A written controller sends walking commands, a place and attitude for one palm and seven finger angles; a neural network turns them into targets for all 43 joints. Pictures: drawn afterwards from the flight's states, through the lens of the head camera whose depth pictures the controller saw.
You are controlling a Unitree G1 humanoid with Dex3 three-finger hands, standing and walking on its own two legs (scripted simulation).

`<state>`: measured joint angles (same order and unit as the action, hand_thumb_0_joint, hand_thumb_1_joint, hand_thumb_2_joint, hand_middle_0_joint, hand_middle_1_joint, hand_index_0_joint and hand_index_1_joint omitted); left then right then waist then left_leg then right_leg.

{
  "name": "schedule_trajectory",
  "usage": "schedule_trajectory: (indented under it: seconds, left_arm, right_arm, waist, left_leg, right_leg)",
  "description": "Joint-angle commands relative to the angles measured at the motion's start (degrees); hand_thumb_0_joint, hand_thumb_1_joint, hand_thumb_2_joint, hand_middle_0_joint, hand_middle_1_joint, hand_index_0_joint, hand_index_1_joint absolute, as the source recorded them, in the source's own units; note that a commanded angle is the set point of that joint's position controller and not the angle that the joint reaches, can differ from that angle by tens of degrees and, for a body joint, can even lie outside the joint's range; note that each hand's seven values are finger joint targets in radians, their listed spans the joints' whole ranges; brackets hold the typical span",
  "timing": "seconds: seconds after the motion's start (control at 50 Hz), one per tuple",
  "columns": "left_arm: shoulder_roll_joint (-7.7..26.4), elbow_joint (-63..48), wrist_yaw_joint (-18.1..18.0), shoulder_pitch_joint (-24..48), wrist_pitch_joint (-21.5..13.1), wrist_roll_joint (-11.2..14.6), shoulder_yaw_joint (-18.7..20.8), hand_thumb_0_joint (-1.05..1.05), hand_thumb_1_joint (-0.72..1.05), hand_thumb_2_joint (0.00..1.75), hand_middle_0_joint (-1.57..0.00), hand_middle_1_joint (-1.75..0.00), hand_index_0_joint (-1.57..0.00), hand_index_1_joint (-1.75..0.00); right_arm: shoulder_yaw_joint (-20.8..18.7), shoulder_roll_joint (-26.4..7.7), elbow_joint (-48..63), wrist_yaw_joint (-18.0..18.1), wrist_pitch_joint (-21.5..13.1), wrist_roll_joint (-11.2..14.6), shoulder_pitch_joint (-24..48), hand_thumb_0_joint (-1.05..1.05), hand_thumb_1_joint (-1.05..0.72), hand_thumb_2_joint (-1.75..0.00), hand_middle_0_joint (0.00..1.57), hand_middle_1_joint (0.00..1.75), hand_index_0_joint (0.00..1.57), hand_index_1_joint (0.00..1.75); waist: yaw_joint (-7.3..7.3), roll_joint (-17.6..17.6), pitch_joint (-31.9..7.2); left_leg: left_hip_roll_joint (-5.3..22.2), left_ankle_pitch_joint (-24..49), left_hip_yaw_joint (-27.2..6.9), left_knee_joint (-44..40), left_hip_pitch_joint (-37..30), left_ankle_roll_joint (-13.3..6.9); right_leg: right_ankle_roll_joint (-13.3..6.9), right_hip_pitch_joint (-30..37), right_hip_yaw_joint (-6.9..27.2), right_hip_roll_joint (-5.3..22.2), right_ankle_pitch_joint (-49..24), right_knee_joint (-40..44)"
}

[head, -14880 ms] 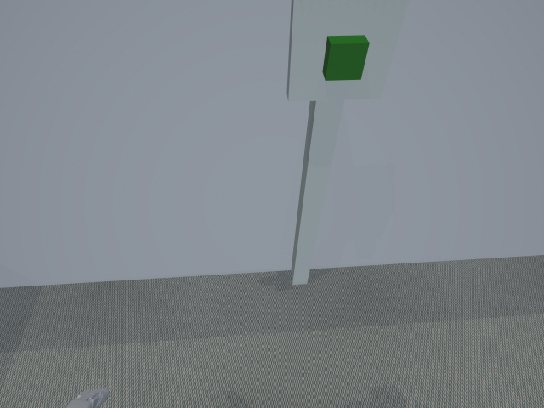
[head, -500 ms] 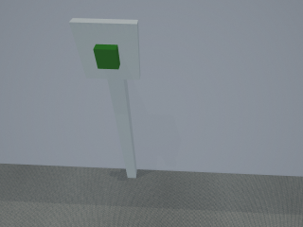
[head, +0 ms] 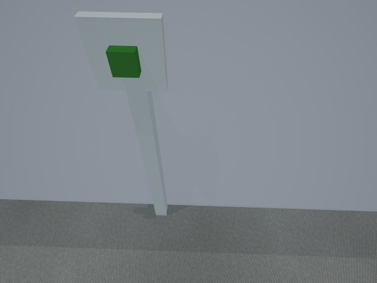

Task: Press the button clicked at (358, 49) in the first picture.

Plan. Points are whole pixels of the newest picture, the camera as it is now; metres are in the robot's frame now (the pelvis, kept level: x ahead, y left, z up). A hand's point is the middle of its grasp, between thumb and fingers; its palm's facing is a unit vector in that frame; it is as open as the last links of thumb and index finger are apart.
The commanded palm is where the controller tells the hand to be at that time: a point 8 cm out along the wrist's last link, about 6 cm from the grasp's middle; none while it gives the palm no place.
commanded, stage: look again from close up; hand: left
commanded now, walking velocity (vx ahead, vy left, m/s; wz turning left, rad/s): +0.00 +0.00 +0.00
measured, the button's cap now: (124, 61) +0.55 +0.17 +0.20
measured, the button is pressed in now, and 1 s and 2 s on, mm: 0 0 0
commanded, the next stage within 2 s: shuffle to correct the standing spot in 0.36 s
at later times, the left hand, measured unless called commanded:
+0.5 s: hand out of the picture +0.02 +0.19 -0.18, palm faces +0.02 -0.98 -0.17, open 7.4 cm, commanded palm none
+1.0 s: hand out of the picture -0.03 +0.14 -0.18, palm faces +0.08 -0.99 -0.13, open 7.4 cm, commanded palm none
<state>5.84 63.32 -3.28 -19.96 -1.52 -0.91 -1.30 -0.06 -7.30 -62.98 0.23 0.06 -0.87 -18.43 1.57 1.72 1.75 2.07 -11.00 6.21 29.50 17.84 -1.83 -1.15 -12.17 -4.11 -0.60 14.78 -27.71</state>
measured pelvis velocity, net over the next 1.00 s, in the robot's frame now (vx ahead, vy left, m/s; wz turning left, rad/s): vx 0.03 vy -0.01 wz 0.00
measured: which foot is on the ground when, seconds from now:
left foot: down 0.00-1.00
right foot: down 0.00-1.00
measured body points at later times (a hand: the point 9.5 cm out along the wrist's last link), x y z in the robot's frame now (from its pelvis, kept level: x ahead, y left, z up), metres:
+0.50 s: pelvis +0.01 +0.02 +0.00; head +0.00 +0.03 +0.45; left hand +0.02 +0.24 -0.16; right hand +0.05 -0.22 -0.14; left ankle +0.05 +0.09 -0.74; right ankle +0.00 -0.11 -0.74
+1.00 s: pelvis +0.03 -0.01 +0.00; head +0.03 +0.01 +0.45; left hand -0.03 +0.19 -0.17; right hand +0.03 -0.24 -0.15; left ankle +0.06 +0.08 -0.72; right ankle +0.00 -0.11 -0.74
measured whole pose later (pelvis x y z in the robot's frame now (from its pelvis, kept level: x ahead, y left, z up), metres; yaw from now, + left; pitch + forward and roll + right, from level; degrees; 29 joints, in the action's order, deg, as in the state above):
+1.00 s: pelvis +0.03 -0.01 +0.00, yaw +0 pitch -1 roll -2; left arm 7.6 61.2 -1.8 -25.9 -1.2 -1.5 1.1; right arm -0.9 -7.7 -62.3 0.8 -0.2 -0.8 -17.9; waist -1.1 -1.6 0.1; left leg 2.4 -22.0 5.0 40.3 20.3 -1.6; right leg -2.6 -9.3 -5.2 -2.1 17.7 -27.5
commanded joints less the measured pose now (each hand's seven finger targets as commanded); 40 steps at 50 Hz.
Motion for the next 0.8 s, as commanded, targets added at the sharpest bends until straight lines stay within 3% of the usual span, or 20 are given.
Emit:
schedule_trajectory:
  seconds: [0.0,0.04,0.08,0.2,0.26,0.44,0.48,0.5,0.56,0.62,0.72,0.78]
  left_arm:
    - [7.3,-4.7,0.0,-0.1,-0.8,0.0,1.7,0.0,0.9,0.9,-0.2,-0.3,-0.2,-0.3]
    - [6.6,-4.8,0.2,-1.9,-0.4,-0.1,1.6,0.0,0.9,0.9,-0.2,-0.3,-0.2,-0.3]
    - [6.2,-4.8,0.4,-2.9,-0.4,-0.1,1.5,0.0,0.9,0.9,-0.2,-0.3,-0.2,-0.3]
    - [7.3,-5.5,0.5,-2.7,-0.3,-0.1,1.5,0.0,0.9,0.9,-0.2,-0.3,-0.2,-0.3]
    - [8.0,-5.6,0.6,-2.8,-0.2,0.0,1.6,0.0,0.9,0.9,-0.2,-0.3,-0.2,-0.3]
    - [8.6,-5.7,0.8,-2.4,0.4,-0.3,1.6,0.0,0.9,0.9,-0.2,-0.3,-0.2,-0.3]
    - [7.8,-5.0,1.1,-3.2,0.4,-0.3,1.4,0.0,0.9,0.9,-0.2,-0.3,-0.2,-0.3]
    - [7.6,-5.0,1.2,-3.6,0.6,-0.5,1.4,0.0,0.9,0.9,-0.2,-0.3,-0.2,-0.3]
    - [6.9,-5.5,1.8,-4.4,1.3,-1.1,1.8,0.0,0.9,0.9,-0.2,-0.3,-0.2,-0.3]
    - [6.4,-5.6,2.4,-5.6,1.5,-1.3,2.1,0.0,0.9,0.9,-0.2,-0.3,-0.2,-0.3]
    - [6.1,-5.3,2.8,-7.4,1.2,-1.1,2.7,0.0,0.9,0.9,-0.2,-0.3,-0.2,-0.3]
    - [7.0,-5.2,2.8,-9.0,1.1,-1.0,3.1,0.0,0.9,0.9,-0.2,-0.3,-0.2,-0.3]
  right_arm:
    - [-0.7,-4.5,4.4,0.5,-0.9,-0.5,-3.8,0.0,-0.9,-0.9,0.2,0.3,0.2,0.3]
    - [-0.8,-5.3,5.3,0.6,-1.1,-0.4,-2.6,0.0,-0.9,-0.9,0.2,0.3,0.2,0.3]
    - [-0.9,-5.9,5.7,0.7,-1.2,-0.3,-1.7,0.0,-0.9,-0.9,0.2,0.3,0.2,0.3]
    - [-0.7,-6.9,5.4,0.8,-1.9,-0.2,-0.6,0.0,-0.9,-0.9,0.2,0.3,0.2,0.3]
    - [-0.7,-7.7,5.3,0.9,-1.9,-0.1,0.4,0.0,-0.9,-0.9,0.2,0.3,0.2,0.3]
    - [-1.0,-8.7,4.8,0.7,-1.5,-0.1,1.7,0.0,-0.9,-0.9,0.2,0.3,0.2,0.3]
    - [-1.0,-8.7,4.2,0.7,-1.5,-0.2,1.2,0.0,-0.9,-0.9,0.2,0.3,0.2,0.3]
    - [-1.3,-9.1,4.1,0.7,-1.2,-0.3,0.9,0.0,-0.9,-0.9,0.2,0.3,0.2,0.3]
    - [-2.3,-11.1,4.2,1.0,-0.8,-0.5,0.7,0.0,-0.9,-0.9,0.2,0.3,0.2,0.3]
    - [-3.1,-11.7,4.7,1.2,-0.8,-0.5,0.1,0.0,-0.9,-0.9,0.2,0.3,0.2,0.3]
    - [-3.3,-10.3,4.7,1.4,-1.0,-0.6,-0.1,0.0,-0.9,-0.9,0.2,0.3,0.2,0.3]
    - [-3.1,-8.5,5.1,1.4,-1.0,-0.5,0.3,0.0,-0.9,-0.9,0.2,0.3,0.2,0.3]
  waist:
    - [0.72,0.2,0.9]
    - [-0.6,-0.5,2.4]
    - [-1.09,-3.3,2.4]
    - [-1.47,-1.8,0.0]
    - [-1.61,-1.3,-0.1]
    - [-1.53,-1.0,1.8]
    - [-1.38,-1.0,1.2]
    - [-1.42,-1.4,1.4]
    - [-1.35,2.0,3.4]
    - [-1.6,2.1,2.5]
    - [-2.08,-0.7,2.9]
    - [-2.35,-3.8,4.3]
  left_leg:
    - [3.2,-3.2,-6.7,-2.8,-4.2,0.8]
    - [4.4,-4.7,-8.7,-5.4,-0.6,-0.1]
    - [4.5,-4.5,-8.8,-6.1,0.1,-0.4]
    - [5.0,3.7,-8.4,-5.8,-2.7,-0.8]
    - [5.0,3.9,-7.8,-6.2,-3.5,-0.6]
    - [5.5,-4.8,-9.4,-10.7,-2.2,-0.6]
    - [6.0,-10.9,-10.3,-12.3,-2.4,-0.7]
    - [6.9,-14.5,-11.2,-13.2,-2.3,-1.1]
    - [9.9,-24.4,-14.9,-17.5,-0.1,-2.6]
    - [11.9,-24.7,-16.2,-17.4,-0.4,-4.3]
    - [10.0,-21.3,-12.4,-13.2,2.1,-3.4]
    - [6.4,-20.1,-8.3,-7.6,4.6,-2.1]
  right_leg:
    - [-3.2,-8.5,8.0,7.7,6.2,6.2]
    - [-2.5,-6.8,6.7,5.9,4.4,4.4]
    - [-2.2,-5.5,6.7,5.8,2.6,4.2]
    - [-1.6,-2.2,6.0,6.0,-5.0,3.3]
    - [-1.3,-2.0,6.2,6.4,-5.3,4.0]
    - [-0.9,-1.8,5.5,6.1,-1.9,5.4]
    - [-0.7,-1.7,4.4,5.4,1.1,5.1]
    - [-0.7,-2.0,3.4,4.9,3.2,4.3]
    - [-0.8,-4.8,0.8,2.7,6.8,0.2]
    - [-1.1,-5.6,0.0,2.3,6.3,-1.8]
    - [-1.9,-2.9,1.6,3.2,5.5,2.2]
    - [-3.2,-3.5,7.2,5.3,10.9,6.7]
